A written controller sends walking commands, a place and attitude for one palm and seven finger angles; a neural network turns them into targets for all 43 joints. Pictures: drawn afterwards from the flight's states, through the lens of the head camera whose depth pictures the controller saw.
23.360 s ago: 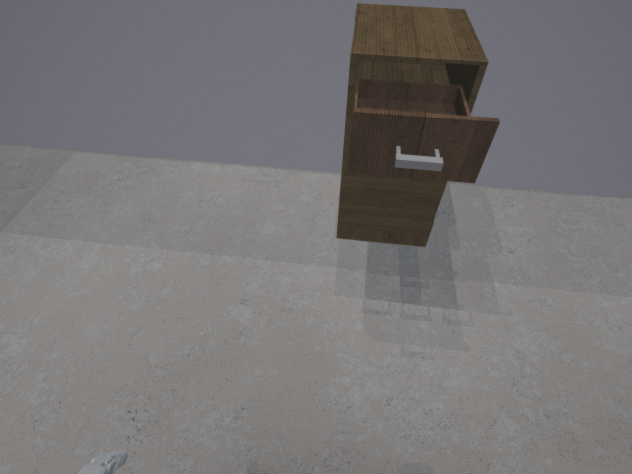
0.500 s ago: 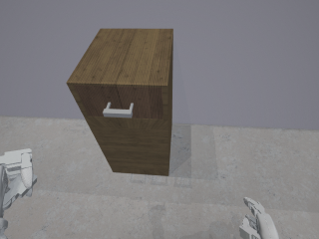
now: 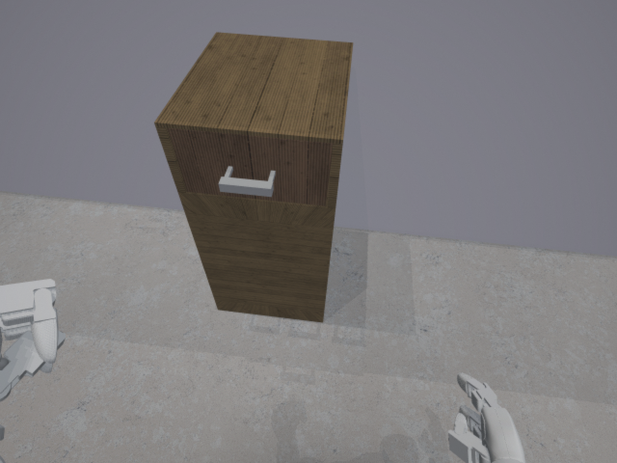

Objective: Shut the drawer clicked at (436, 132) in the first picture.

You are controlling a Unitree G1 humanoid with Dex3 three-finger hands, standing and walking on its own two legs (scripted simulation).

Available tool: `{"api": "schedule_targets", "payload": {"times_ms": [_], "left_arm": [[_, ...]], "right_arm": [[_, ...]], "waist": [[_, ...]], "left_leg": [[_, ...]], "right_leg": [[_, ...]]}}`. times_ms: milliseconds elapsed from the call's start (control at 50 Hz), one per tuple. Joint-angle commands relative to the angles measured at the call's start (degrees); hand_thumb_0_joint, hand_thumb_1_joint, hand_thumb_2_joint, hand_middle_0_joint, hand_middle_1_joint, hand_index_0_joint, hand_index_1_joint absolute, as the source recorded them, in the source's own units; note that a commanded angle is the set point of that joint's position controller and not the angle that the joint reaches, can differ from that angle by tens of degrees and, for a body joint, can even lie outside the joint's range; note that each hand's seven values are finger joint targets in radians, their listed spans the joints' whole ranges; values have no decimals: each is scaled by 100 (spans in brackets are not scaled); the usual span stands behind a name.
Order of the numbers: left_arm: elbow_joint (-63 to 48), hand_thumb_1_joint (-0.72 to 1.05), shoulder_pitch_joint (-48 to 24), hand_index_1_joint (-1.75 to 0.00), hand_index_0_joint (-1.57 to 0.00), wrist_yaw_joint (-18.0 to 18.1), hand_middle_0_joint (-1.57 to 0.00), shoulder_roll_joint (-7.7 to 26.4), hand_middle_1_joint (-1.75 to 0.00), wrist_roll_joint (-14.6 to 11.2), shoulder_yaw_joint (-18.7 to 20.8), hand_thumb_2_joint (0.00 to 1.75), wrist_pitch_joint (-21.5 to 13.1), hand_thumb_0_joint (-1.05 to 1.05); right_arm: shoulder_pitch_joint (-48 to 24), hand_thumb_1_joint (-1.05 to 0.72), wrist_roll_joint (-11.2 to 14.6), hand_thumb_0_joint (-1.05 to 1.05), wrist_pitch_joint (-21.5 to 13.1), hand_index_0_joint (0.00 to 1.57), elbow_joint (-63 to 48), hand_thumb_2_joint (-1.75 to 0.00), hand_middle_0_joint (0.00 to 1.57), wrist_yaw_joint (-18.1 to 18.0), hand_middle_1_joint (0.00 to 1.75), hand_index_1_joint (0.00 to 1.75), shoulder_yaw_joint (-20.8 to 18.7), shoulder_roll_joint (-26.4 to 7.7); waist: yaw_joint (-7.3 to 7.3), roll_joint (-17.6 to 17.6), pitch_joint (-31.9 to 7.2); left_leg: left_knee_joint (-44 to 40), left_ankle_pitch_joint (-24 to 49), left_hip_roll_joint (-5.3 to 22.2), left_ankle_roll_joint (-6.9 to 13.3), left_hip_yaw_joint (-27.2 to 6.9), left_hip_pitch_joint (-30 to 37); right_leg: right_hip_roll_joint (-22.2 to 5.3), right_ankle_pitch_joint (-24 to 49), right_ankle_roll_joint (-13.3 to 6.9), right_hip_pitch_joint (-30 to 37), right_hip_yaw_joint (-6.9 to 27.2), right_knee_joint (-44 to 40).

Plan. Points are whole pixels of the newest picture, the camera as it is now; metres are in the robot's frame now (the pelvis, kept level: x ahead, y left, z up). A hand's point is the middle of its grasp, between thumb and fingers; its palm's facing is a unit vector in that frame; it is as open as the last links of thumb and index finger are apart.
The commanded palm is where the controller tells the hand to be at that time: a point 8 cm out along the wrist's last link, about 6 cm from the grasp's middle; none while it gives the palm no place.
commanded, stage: step back with the hand held close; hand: left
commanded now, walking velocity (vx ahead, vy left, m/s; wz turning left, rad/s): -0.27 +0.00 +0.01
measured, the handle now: (248, 179) +0.66 +0.18 -0.07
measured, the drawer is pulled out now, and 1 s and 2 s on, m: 0.00 0.00 0.00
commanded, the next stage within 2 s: stop stepping back and stand still in 0.82 s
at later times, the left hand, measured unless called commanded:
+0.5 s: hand (38, 397) +0.14 +0.22 +0.18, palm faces +0.34 -0.81 -0.48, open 3.3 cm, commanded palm +0.06 +0.28 +0.19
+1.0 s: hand out of the picture +0.05 +0.20 +0.19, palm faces +0.32 -0.85 -0.42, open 3.3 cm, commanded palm -0.01 +0.26 +0.19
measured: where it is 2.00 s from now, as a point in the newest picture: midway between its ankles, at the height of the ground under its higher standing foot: outside the picture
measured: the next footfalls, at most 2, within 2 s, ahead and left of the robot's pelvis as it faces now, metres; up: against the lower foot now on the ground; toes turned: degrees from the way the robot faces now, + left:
right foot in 0.88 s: -0.18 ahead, -0.11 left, +0.00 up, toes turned -4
left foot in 1.26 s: -0.15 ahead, +0.12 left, +0.00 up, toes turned -1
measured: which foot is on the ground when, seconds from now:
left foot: down 0.00-1.00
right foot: down 0.00-0.58, up 0.60-0.86, down 0.88-1.00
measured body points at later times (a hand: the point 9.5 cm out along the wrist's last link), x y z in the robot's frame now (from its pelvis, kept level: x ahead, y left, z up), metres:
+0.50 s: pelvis -0.05 -0.01 -0.01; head -0.02 +0.01 +0.44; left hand +0.12 +0.26 +0.20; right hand +0.13 -0.26 -0.08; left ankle +0.04 +0.09 -0.72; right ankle +0.04 -0.13 -0.73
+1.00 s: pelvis -0.15 -0.01 -0.01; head -0.12 +0.02 +0.43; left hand +0.03 +0.25 +0.21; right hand +0.03 -0.23 -0.09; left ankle +0.04 +0.09 -0.73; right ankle -0.27 -0.16 -0.73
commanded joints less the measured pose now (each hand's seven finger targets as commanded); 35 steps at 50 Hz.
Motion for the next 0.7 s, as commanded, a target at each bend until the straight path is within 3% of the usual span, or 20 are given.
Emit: {"api": "schedule_targets", "payload": {"times_ms": [0, 40, 80, 160, 220, 260, 280, 320, 360, 400, 440, 480, 500, 520, 540, 560, 580, 600, 640, 680], "left_arm": [[-1433, 90, -251, -160, -140, 162, -140, 1000, -160, -39, 648, 90, -442, 0], [-1463, 90, -215, -160, -140, 186, -140, 1031, -160, -65, 666, 90, -475, 0], [-1463, 90, -174, -160, -140, 218, -140, 1070, -160, -67, 724, 90, -529, 0], [-1298, 90, 37, -160, -140, 196, -140, 1037, -160, 37, 875, 90, -616, 0], [-1319, 90, 56, -160, -140, 161, -140, 1193, -160, 99, 1077, 90, -658, 0], [-1390, 90, 229, -160, -140, 123, -140, 1216, -160, -4, 1077, 90, -685, 0], [-1450, 90, 248, -160, -140, 92, -140, 1187, -160, -41, 1026, 90, -697, 0], [-1538, 90, 192, -160, -140, 72, -140, 1231, -160, -73, 1044, 90, -713, 0], [-1534, 90, 199, -160, -140, 66, -140, 1225, -160, -123, 948, 90, -717, 0], [-1472, 90, 143, -160, -140, 134, -140, 1333, -160, -161, 985, 90, -741, 0], [-1453, 90, 149, -160, -140, 222, -140, 1361, -160, -193, 988, 90, -737, 0], [-1425, 90, 136, -160, -140, 259, -140, 1355, -160, -198, 1006, 90, -739, 0], [-1409, 90, 178, -160, -140, 259, -140, 1323, -160, -201, 989, 90, -749, 0], [-1539, 90, 168, -160, -140, 245, -140, 1282, -160, -210, 946, 90, -760, 0], [-1535, 90, 198, -160, -140, 220, -140, 1263, -160, -162, 997, 90, -785, 0], [-1638, 90, 104, -160, -140, 190, -140, 1237, -160, -69, 1052, 90, -813, 0], [-1556, 90, -38, -160, -140, 179, -140, 1276, -160, -2, 1090, 90, -788, 0], [-1671, 90, -172, -160, -140, 170, -140, 1284, -160, -15, 1099, 90, -797, 0], [-1526, 90, -55, -160, -140, 153, -140, 1233, -160, -50, 1050, 90, -760, 0], [-1566, 90, 127, -160, -140, 169, -140, 1068, -160, -160, 840, 90, -661, 0]], "right_arm": [[-321, -90, -33, 0, -398, 20, -818, -90, 20, -94, 30, 30, -374, -855], [-343, -90, -41, 0, -420, 20, -782, -90, 20, -103, 30, 30, -366, -833], [-331, -90, -53, 0, -425, 20, -730, -90, 20, -96, 30, 30, -365, -853], [-476, -90, -25, 0, -462, 20, -750, -90, 20, -124, 30, 30, -406, -903], [-520, -90, -15, 0, -513, 20, -806, -90, 20, -113, 30, 30, -462, -899], [-427, -90, -9, 0, -511, 20, -731, -90, 20, -109, 30, 30, -463, -850], [-415, -90, -4, 0, -512, 20, -686, -90, 20, -96, 30, 30, -478, -843], [-400, -90, -34, 0, -496, 20, -616, -90, 20, -81, 30, 30, -498, -838], [-362, -90, -23, 0, -442, 20, -568, -90, 20, -36, 30, 30, -518, -790], [-334, -90, -14, 0, -360, 20, -495, -90, 20, -22, 30, 30, -552, -739], [-323, -90, -20, 0, -267, 20, -409, -90, 20, -18, 30, 30, -555, -688], [-392, -90, -33, 0, -199, 20, -426, -90, 20, -42, 30, 30, -509, -659], [-430, -90, -27, 0, -188, 20, -441, -90, 20, -70, 30, 30, -508, -679], [-453, -90, -33, 0, -217, 20, -501, -90, 20, -100, 30, 30, -498, -758], [-526, -90, -39, 0, -286, 20, -560, -90, 20, -131, 30, 30, -489, -836], [-602, -90, -58, 0, -392, 20, -647, -90, 20, -152, 30, 30, -495, -904], [-581, -90, -101, 0, -470, 20, -595, -90, 20, -167, 30, 30, -492, -809], [-471, -90, -118, 0, -525, 20, -522, -90, 20, -146, 30, 30, -511, -776], [-576, -90, -96, 0, -592, 20, -520, -90, 20, -65, 30, 30, -561, -811], [-491, -90, -121, 0, -644, 20, -360, -90, 20, 17, 30, 30, -552, -716]], "waist": [[-157, -16, -436], [-169, 47, -412], [-179, 254, -459], [-79, 981, -612], [-42, 884, -676], [-81, 171, -852], [-98, -5, -1005], [-136, -85, -1155], [-207, -281, -1174], [-235, -590, -1023], [-256, -655, -927], [-279, -666, -819], [-285, -409, -774], [-299, 174, -690], [-279, 995, -653], [-194, 1777, -775], [-187, 1659, -720], [-188, 1347, -710], [-87, 889, -796], [-39, 903, -870]], "left_leg": [[-1017, -1923, 487, 117, -704, -1335], [-979, -1736, 471, 63, -711, -1081], [-1216, -1681, 551, 82, -827, -1226], [-2179, -2325, 1172, 362, -1336, -2759], [-1987, -2237, 1206, 450, -1389, -3112], [-1375, -988, 910, 303, -1111, -2266], [-1092, -516, 761, 216, -924, -1813], [-715, -395, 563, 97, -697, -1411], [-212, -499, 300, -49, -423, -758], [390, -823, 77, -192, -278, -184], [833, -768, 55, -263, -315, 403], [305, -640, 154, -204, -413, 557], [-131, -775, 294, -121, -616, 454], [-888, -942, 601, -8, -1017, 53], [-1921, -1738, 1231, 241, -1698, -923], [-2787, -2839, 1895, 546, -2482, -2074], [-3055, -3106, 2223, 754, -2627, -2606], [-2991, -2869, 2255, 772, -2463, -2534], [-2401, -2309, 2076, 720, -1944, -2025], [-2280, -1704, 1721, 460, -1430, -987]], "right_leg": [[-279, -1192, -161, 1105, 958, -695], [-288, -1302, -182, 790, 910, -808], [-162, -1023, -134, 948, 729, -611], [358, 150, 39, 2566, 398, 929], [453, 716, 49, 2882, 549, 1233], [235, 1563, -40, 2357, 759, 761], [114, 1858, -82, 2074, 896, 569], [-178, 1850, -184, 1690, 1236, 214], [-548, 1205, -347, 893, 1573, -382], [-911, -257, -553, -65, 1840, -1160], [-1146, -1182, -709, -893, 1811, -1574], [-858, -1273, -517, -1083, 1317, -1384], [-573, -1333, -373, -1056, 1075, -1122], [-172, -1232, -225, -739, 758, -575], [363, -1047, -39, 119, 425, 603], [787, -912, 65, 1203, 304, 2125], [807, -1131, 55, 1493, 533, 3218], [791, -1279, 55, 1366, 634, 3684], [717, -1521, 46, 1113, 650, 3441], [611, -1943, -35, 677, 248, 2465]]}}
